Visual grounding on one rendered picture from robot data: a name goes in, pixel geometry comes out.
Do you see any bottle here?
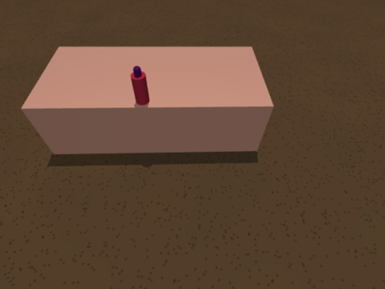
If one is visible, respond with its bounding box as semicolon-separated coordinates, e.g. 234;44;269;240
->
131;66;150;105

